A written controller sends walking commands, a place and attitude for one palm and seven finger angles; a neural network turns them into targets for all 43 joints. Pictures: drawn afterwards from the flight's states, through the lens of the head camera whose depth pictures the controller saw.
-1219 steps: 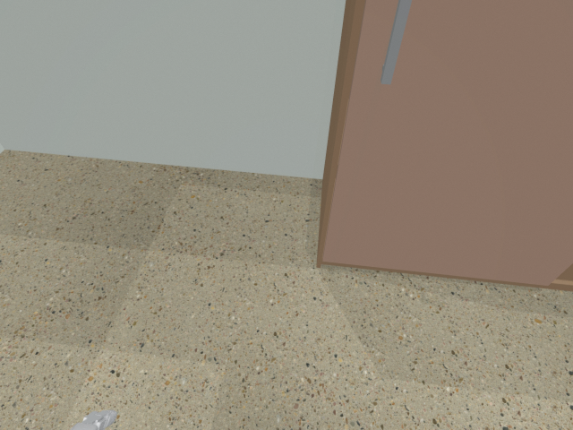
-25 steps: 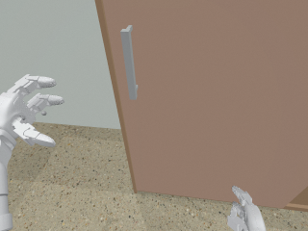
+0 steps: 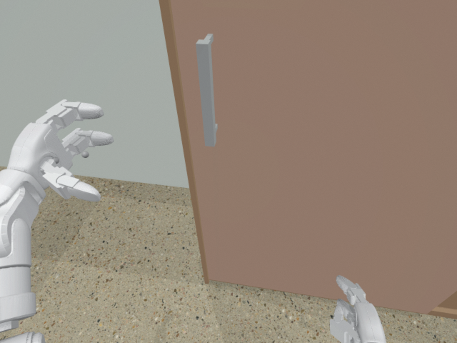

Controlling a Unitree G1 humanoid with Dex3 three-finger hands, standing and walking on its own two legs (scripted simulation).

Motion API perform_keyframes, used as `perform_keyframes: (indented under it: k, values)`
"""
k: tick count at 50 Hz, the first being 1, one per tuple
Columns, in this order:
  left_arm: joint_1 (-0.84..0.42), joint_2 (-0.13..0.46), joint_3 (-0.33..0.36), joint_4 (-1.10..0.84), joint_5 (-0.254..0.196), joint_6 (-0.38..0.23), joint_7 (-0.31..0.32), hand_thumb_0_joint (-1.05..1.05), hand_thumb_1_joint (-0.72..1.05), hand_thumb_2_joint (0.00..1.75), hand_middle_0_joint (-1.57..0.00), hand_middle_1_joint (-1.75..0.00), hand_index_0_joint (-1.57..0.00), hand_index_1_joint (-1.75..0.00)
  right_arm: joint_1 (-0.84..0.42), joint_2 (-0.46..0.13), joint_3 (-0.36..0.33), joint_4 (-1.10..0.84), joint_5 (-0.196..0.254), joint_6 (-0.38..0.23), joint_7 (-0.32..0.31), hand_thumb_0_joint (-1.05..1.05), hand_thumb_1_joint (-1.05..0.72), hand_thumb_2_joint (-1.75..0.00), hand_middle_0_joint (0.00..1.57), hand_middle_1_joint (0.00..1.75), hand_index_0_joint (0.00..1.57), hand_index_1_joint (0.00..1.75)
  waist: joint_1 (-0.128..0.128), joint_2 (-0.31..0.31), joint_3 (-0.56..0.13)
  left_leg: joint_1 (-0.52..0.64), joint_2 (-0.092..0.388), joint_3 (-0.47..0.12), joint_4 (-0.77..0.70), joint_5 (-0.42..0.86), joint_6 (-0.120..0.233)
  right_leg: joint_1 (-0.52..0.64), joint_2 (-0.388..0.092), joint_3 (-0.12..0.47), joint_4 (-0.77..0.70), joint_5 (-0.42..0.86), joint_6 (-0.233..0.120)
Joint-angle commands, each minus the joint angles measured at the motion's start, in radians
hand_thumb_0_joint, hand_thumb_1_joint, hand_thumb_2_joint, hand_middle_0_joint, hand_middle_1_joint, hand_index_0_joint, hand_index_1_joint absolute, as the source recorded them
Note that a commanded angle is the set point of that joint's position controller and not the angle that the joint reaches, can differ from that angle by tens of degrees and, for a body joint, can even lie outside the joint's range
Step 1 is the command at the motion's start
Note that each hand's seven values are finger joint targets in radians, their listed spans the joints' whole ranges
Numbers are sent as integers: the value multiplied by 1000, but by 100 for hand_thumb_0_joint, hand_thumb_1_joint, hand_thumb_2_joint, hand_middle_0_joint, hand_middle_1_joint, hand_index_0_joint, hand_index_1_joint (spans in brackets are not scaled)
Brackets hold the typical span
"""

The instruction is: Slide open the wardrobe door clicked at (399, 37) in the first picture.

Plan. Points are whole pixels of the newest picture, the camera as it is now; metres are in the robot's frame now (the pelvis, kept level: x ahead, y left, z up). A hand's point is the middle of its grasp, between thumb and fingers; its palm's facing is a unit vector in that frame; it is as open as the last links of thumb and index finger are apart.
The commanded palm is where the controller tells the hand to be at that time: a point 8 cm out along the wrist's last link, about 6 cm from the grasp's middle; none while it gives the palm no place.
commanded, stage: move the hooked fingers beside the handle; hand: left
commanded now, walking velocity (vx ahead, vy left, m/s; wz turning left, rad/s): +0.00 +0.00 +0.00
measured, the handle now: (209, 94) +0.53 +0.12 +0.21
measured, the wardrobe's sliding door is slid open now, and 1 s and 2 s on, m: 0.00 0.00 0.00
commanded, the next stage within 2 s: none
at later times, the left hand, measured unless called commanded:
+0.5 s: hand (115, 138) +0.35 +0.24 +0.21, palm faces +0.02 -1.00 -0.01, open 14.0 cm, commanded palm +0.33 +0.28 +0.22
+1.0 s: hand (150, 115) +0.42 +0.21 +0.22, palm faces +0.01 -1.00 -0.01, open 14.0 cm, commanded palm +0.41 +0.25 +0.22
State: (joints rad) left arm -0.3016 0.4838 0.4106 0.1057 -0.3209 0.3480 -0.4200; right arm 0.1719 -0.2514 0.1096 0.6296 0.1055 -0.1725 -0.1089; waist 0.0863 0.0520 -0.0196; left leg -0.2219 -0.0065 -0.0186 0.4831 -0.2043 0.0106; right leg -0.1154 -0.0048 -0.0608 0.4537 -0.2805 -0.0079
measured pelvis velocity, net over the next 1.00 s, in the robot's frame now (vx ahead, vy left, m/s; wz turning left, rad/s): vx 0.01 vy -0.01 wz -0.03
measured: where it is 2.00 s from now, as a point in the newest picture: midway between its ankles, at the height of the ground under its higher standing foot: outside the picture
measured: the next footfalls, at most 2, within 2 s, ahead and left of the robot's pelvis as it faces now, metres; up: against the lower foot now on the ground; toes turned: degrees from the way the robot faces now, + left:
none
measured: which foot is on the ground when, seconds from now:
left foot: down 0.00-1.00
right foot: down 0.00-1.00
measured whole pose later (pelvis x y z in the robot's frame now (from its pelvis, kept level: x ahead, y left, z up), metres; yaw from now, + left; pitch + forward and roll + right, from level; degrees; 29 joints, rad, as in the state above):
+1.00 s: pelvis +0.01 -0.01 +0.00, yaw -2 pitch +1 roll +0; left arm -0.67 0.48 0.34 0.60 -0.22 0.20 -0.30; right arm 0.27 -0.27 0.06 0.67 0.09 -0.11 -0.11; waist -0.01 0.04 -0.04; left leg -0.29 0.02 0.00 0.49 -0.22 0.00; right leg -0.20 0.02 -0.04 0.47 -0.29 -0.02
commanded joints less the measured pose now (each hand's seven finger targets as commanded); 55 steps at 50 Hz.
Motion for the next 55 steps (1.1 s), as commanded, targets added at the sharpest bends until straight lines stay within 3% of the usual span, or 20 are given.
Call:
perform_keyframes:
  k: [1,7,10,11,15,16,21,22,26,30,31,35,36,39,42,44,46,49,51,55]
  values:
    - [-400,253,49,-199,-5,-55,25,0,-50,30,-30,-120,-30,-120,-154,-118,-55,-167,-9,-56,-9,0,-90,-90,20,30,20,30,-32,36,-197,181,3,-44,-68,83,15,-118,23,11,-90,135,-16]
    - [-419,313,132,-153,-5,-80,52,0,-50,30,-30,-120,-30,-120,-155,-116,-59,-172,-13,-38,1,0,-90,-90,20,30,20,30,-16,12,-247,166,-2,-22,-57,155,19,-62,16,14,-77,224,-16]
    - [-415,276,97,-111,6,-70,53,0,-50,30,-30,-120,-30,-120,-149,-115,-60,-174,-8,-26,3,0,-90,-90,20,30,20,30,-23,61,-222,163,-2,-13,-58,158,15,-78,17,15,-73,233,-18]
    - [-405,260,80,-87,5,-70,51,0,-50,30,-30,-120,-30,-120,-143,-117,-64,-171,-8,-24,5,0,-90,-90,20,30,20,30,-29,16,-214,155,2,-10,-51,161,17,-77,16,18,-77,242,-15]
    - [-466,226,29,-107,12,-67,41,0,-50,30,-30,-120,-30,-120,-139,-122,-68,-179,-4,-21,-1,0,-90,-90,20,30,20,30,-47,53,-216,172,0,-10,-49,157,21,-103,16,20,-74,241,-13]
    - [-438,240,45,-77,6,-70,40,0,-50,30,-30,-120,-30,-120,-131,-124,-72,-171,-4,-20,0,0,-90,-90,20,30,20,30,-46,-5,-203,162,5,-6,-39,162,25,-102,16,25,-81,255,-10]
    - [-519,320,99,-59,10,-108,50,0,-50,30,-30,-120,-30,-120,-113,-136,-79,-156,-7,-16,-8,0,-90,-90,20,30,20,30,-48,-14,-234,161,2,-5,-33,162,28,-89,15,30,-79,254,-7]
    - [-549,302,82,-78,12,-113,52,0,-50,30,-30,-120,-30,-120,-123,-130,-77,-165,-8,-19,-8,0,-90,-90,20,30,20,30,-48,38,-247,168,-3,-3,-31,165,29,-90,11,39,-74,263,-8]
    - [-605,295,55,43,26,-126,67,0,-50,30,-30,-120,-30,-120,-92,-137,-81,-136,-8,-14,-15,0,-90,-90,20,30,20,30,-71,8,-209,142,3,-1,-30,128,29,-117,11,38,-88,221,-6]
    - [-664,261,7,75,40,-135,64,0,-50,30,-30,-120,-30,-120,-86,-136,-79,-141,-6,-14,-17,0,-90,-90,20,30,20,30,-76,54,-244,155,-1,-5,-30,138,29,-118,11,37,-74,236,-10]
    - [-648,258,4,100,39,-140,65,0,-50,30,-30,-120,-30,-120,-75,-137,-83,-137,-7,-12,-14,0,-90,-90,20,30,20,30,-77,13,-246,150,2,-3,-25,146,32,-111,11,37,-76,247,-9]
    - [-677,251,-3,149,41,-144,65,0,-50,30,-30,-120,-30,-120,-65,-142,-86,-135,-6,-8,-12,0,-90,-90,20,30,20,30,-78,0,-255,144,1,-4,-25,145,32,-120,13,35,-67,257,-8]
    - [-664,267,11,179,40,-148,71,0,-50,30,-30,-120,-30,-120,-53,-145,-89,-128,-7,-3,-10,0,-90,-90,20,30,20,30,-75,-47,-253,129,4,0,-23,144,33,-110,14,33,-69,255,-6]
    - [-743,276,9,236,55,-149,90,0,-50,30,-30,-120,-30,-120,-42,-147,-89,-120,-9,2,-12,0,-90,-90,20,30,20,30,-83,-40,-226,107,5,-6,-28,110,34,-140,12,38,-72,220,-5]
    - [-786,310,25,238,73,-174,113,0,-50,30,-30,-120,-30,-120,-31,-148,-93,-121,-11,7,-11,0,-90,-90,20,30,20,30,-80,2,-266,109,4,0,-22,122,36,-121,9,48,-67,226,-6]
    - [-829,287,3,233,84,-195,125,0,-50,30,-30,-120,-30,-120,-17,-143,-94,-118,-15,8,-10,0,-90,-90,20,30,20,30,-89,25,-293,132,5,-1,-17,153,36,-113,12,47,-59,259,-10]
    - [-859,288,-4,238,83,-223,127,0,-50,30,-30,-120,-30,-120,3,-147,-99,-112,-18,8,-10,0,-90,-90,20,30,20,30,-98,-13,-315,137,10,0,-13,172,38,-97,15,41,-56,275,-9]
    - [-911,234,-53,281,88,-231,123,0,-50,30,-30,-120,-30,-120,15,-146,-97,-101,-16,5,-11,0,-90,-90,20,30,20,30,-111,34,-295,152,9,-2,-17,157,35,-133,19,40,-57,262,-12]
    - [-911,211,-76,344,85,-230,122,0,-50,30,-30,-120,-30,-120,36,-153,-103,-88,-15,6,-13,0,-90,-90,20,30,20,30,-119,-20,-273,137,14,-4,-17,147,38,-144,21,33,-63,244,-11]
    - [-923,231,-53,419,99,-210,135,0,-50,30,-30,-120,-30,-120,57,-160,-108,-78,-18,20,-8,0,-90,-90,20,30,20,30,-109,-23,-278,116,10,0,-17,165,36,-142,18,36,-51,276,-12]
